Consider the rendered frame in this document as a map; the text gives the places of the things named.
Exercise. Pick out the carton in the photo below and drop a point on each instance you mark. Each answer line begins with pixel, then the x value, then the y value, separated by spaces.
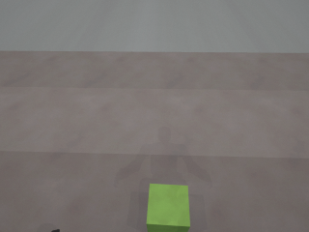
pixel 168 208

